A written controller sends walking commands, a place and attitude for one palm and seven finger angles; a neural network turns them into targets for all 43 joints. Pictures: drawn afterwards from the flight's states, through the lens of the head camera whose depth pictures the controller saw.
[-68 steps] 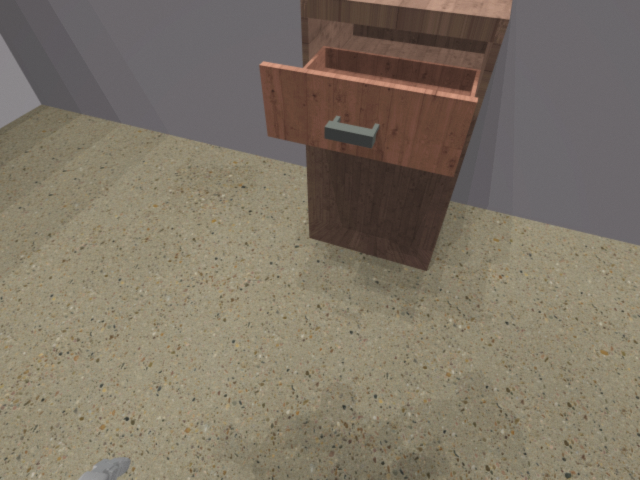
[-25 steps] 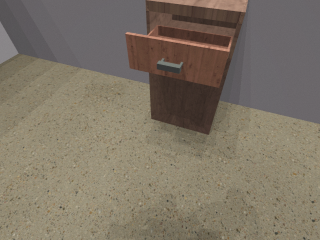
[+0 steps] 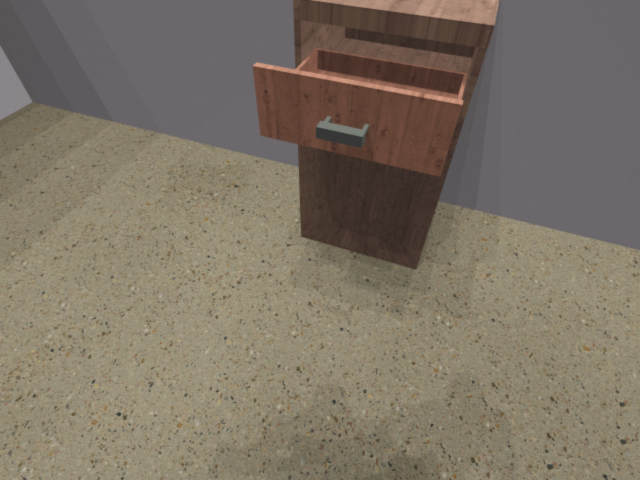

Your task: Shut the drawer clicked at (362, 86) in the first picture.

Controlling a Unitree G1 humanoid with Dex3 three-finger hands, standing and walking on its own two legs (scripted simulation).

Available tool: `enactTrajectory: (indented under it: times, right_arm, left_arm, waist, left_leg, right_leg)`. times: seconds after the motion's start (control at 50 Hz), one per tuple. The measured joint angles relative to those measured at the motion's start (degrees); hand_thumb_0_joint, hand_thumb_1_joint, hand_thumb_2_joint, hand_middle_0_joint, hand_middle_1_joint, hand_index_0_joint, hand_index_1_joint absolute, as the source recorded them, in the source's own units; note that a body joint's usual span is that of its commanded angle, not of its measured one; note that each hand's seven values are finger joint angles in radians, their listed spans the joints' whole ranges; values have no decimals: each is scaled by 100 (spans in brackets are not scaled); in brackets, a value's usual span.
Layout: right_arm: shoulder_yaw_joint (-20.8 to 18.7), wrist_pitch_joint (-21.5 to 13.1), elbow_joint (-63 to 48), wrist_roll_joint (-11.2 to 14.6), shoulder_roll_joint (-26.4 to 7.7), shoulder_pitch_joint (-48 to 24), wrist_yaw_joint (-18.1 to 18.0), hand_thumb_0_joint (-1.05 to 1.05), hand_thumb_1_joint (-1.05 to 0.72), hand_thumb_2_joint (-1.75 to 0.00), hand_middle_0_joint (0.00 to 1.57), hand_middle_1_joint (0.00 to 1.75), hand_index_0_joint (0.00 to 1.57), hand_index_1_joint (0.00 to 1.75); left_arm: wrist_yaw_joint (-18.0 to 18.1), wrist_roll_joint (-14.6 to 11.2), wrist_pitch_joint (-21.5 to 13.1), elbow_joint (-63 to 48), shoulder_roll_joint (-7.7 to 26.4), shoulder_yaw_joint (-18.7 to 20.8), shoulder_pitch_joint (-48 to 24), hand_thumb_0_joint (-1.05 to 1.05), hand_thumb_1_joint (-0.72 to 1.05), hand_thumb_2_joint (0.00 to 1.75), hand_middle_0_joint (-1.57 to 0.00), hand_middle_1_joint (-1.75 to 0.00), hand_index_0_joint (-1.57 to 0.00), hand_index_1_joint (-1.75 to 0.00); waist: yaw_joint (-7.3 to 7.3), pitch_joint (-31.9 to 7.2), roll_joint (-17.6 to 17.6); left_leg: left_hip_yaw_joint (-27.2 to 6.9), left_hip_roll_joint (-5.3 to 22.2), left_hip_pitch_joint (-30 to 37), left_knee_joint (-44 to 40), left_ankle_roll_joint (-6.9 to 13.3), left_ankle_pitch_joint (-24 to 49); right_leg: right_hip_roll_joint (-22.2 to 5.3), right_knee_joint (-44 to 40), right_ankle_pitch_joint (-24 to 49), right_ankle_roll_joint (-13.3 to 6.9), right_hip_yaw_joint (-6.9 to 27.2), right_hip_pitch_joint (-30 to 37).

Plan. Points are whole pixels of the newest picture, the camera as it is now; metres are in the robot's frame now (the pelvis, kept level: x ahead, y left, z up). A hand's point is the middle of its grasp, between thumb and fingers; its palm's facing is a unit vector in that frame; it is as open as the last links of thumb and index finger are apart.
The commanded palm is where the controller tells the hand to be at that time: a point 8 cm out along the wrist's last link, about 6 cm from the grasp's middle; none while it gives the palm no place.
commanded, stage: look at it before walking up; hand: left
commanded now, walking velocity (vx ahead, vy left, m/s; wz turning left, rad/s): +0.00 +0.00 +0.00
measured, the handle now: (343, 129) +0.81 -0.01 +0.01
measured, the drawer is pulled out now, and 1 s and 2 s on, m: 0.29 0.29 0.29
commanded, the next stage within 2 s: turn to face it in 0.08 s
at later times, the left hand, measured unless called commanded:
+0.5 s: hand out of the picture +0.06 +0.22 -0.17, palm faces -0.09 -0.95 -0.30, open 7.4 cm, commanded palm none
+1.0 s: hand out of the picture +0.07 +0.21 -0.18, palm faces -0.25 -0.94 -0.21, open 7.4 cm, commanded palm none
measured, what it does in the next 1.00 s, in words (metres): lifts its right foot, turning right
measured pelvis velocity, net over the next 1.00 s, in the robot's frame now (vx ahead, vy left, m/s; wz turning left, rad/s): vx -0.04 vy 0.03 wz -0.29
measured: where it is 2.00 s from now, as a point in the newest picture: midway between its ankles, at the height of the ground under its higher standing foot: outside the picture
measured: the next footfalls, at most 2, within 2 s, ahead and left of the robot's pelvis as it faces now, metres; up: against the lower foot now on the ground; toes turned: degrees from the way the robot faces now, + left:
right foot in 1.10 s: -0.06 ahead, -0.10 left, +0.00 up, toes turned -22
left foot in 1.48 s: +0.21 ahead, +0.10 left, +0.00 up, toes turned -10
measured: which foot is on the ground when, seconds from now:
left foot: down 0.00-1.00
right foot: down 0.00-0.76, up 0.78-1.00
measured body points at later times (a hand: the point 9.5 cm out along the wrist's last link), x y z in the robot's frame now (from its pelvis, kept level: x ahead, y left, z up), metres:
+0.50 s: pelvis -0.01 +0.00 -0.01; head +0.00 -0.01 +0.44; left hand +0.06 +0.27 -0.15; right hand +0.04 -0.28 -0.15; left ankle -0.01 +0.13 -0.75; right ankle +0.00 -0.12 -0.75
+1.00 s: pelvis -0.04 +0.03 -0.01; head -0.02 +0.04 +0.44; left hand +0.08 +0.26 -0.16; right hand -0.09 -0.20 -0.15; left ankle -0.01 +0.13 -0.75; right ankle -0.09 -0.09 -0.71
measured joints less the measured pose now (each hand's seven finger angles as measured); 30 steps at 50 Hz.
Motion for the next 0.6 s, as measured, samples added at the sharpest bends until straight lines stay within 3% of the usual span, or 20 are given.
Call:
enactTrajectory:
  times: [0.34,0.52,0.6]
  right_arm:
    - [-50,19,-112,-5,58,-58,-56,1,-91,-90,20,30,21,30]
    - [-149,187,-504,-9,429,158,-87,0,-91,-90,20,30,21,30]
    - [-213,264,-575,7,502,319,-81,0,-91,-90,20,30,21,30]
  left_arm:
    - [32,4,88,-68,-28,64,103,1,91,90,-21,-30,-20,-30]
    - [15,43,289,-410,-379,106,348,1,91,90,-20,-30,-20,-30]
    - [1,59,294,-570,-601,96,411,1,91,90,-20,-30,-20,-30]
  waist:
    - [81,42,18]
    - [51,176,8]
    - [-13,227,92]
  left_leg:
    - [180,40,3,114,2,-83]
    - [521,200,-385,840,-34,-427]
    - [483,260,-698,1303,-55,-719]
  right_leg:
    - [45,156,-30,12,177,-91]
    - [228,960,-269,-18,509,-660]
    - [322,1133,-289,-39,540,-870]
